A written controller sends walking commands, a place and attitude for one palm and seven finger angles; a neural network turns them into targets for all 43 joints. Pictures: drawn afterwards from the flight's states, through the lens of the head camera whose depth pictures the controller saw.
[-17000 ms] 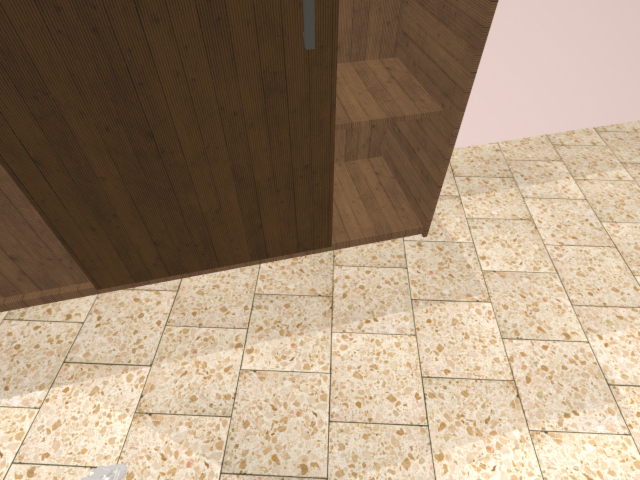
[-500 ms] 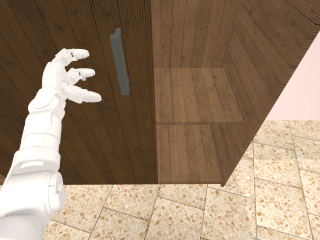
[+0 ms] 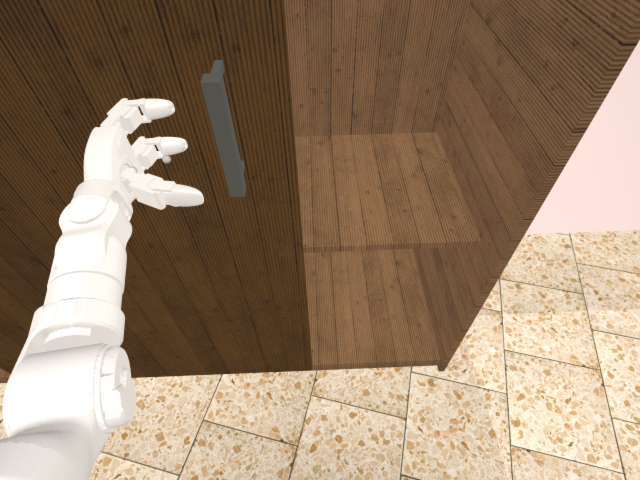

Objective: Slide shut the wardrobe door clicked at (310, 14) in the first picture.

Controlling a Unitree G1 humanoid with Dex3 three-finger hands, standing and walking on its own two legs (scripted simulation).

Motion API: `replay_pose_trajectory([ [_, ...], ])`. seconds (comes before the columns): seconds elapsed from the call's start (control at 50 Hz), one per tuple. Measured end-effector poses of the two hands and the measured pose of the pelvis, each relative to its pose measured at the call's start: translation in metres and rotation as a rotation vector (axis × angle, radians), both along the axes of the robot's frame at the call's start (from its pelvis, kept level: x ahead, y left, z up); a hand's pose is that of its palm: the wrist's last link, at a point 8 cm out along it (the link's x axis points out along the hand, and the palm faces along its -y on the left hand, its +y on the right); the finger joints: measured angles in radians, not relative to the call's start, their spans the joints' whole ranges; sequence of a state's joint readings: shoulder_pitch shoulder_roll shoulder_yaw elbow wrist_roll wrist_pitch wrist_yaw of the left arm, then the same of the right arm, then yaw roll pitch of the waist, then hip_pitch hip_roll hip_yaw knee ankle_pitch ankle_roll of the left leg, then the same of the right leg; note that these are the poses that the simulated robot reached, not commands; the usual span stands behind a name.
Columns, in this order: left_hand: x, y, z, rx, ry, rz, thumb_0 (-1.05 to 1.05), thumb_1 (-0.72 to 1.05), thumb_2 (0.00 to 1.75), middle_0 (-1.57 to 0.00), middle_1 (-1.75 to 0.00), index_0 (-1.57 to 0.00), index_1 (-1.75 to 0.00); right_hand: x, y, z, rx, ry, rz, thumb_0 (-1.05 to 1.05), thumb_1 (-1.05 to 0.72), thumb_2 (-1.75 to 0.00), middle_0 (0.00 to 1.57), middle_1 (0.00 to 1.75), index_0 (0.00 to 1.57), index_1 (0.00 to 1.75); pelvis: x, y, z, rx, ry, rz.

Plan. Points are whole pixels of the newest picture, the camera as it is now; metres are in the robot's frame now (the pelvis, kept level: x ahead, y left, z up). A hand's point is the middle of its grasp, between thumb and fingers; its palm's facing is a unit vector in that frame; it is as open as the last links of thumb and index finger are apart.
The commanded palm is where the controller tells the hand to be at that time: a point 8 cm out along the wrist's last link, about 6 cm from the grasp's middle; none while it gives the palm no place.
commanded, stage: move the hooked fingers beside the handle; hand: left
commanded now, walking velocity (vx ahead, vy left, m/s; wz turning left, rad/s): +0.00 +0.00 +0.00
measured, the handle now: (228, 132) +0.51 +0.11 +0.18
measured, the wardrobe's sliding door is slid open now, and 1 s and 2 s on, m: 0.41 0.41 0.41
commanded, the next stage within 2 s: feel for the door with the fingertips in 0.44 s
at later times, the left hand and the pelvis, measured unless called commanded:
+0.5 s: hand (167, 162) +0.44 +0.18 +0.19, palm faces +0.05 -1.00 +0.00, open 14.0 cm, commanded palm +0.41 +0.23 +0.18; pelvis -0.01 +0.00 +0.00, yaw +1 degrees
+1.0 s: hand (201, 156) +0.46 +0.14 +0.18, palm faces +0.03 -1.00 +0.02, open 14.0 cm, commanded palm +0.43 +0.20 +0.18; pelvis -0.01 +0.00 +0.00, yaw +0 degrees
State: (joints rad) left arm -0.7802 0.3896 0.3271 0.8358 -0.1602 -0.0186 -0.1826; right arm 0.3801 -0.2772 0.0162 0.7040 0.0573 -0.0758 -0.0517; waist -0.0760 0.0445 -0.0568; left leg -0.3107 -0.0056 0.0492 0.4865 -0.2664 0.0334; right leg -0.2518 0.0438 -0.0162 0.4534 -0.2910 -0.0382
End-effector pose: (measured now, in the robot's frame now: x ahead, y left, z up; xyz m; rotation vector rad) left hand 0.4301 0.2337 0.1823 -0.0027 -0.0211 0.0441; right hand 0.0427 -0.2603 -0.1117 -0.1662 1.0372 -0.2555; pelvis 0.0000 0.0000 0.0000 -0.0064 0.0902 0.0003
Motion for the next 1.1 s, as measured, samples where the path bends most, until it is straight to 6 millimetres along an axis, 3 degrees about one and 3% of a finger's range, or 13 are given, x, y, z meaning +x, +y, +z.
replay_pose_trajectory([
  [0.16,-0.008,-0.003,0.001,-0.003,0.013,0.01,-0.01,-0.5,0.3,-0.3,-1.2,-0.3,-1.2,0.032,0.003,0.005,-0.006,-0.081,0.048,0.01,-0.9,-0.9,0.2,0.3,0.2,0.3,-0.005,0.0,-0.001,-0.001,-0.012,0.016],
  [0.28,-0.007,-0.006,0.007,-0.005,0.001,0.005,-0.01,-0.5,0.3,-0.3,-1.2,-0.3,-1.2,0.041,0.006,0.009,-0.006,-0.119,0.068,0.01,-0.9,-0.9,0.2,0.3,0.2,0.3,-0.008,0.0,-0.001,0.0,-0.013,0.019],
  [0.64,-0.015,-0.009,0.006,0.005,-0.014,-0.009,-0.01,-0.5,0.3,-0.3,-1.2,-0.3,-1.2,0.004,0.006,0.001,0.005,-0.042,0.035,0.01,-0.9,-0.9,0.2,0.3,0.2,0.3,-0.012,0.002,0.0,-0.002,-0.023,0.015],
  [0.92,-0.001,-0.041,0.002,-0.017,0.003,-0.017,-0.01,-0.5,0.3,-0.3,-1.2,-0.3,-1.2,0.003,0.007,0.002,0.011,-0.067,0.033,0.01,-0.9,-0.9,0.2,0.3,0.2,0.3,-0.015,0.001,-0.001,0.0,-0.011,0.006],
  [1.1,0.008,-0.036,0.001,-0.013,0.017,0.01,-0.01,-0.5,0.3,-0.3,-1.2,-0.3,-1.2,-0.005,0.005,0.0,0.011,-0.037,0.02,0.01,-0.9,-0.9,0.2,0.3,0.2,0.3,-0.014,0.0,-0.001,-0.001,-0.002,0.002],
])
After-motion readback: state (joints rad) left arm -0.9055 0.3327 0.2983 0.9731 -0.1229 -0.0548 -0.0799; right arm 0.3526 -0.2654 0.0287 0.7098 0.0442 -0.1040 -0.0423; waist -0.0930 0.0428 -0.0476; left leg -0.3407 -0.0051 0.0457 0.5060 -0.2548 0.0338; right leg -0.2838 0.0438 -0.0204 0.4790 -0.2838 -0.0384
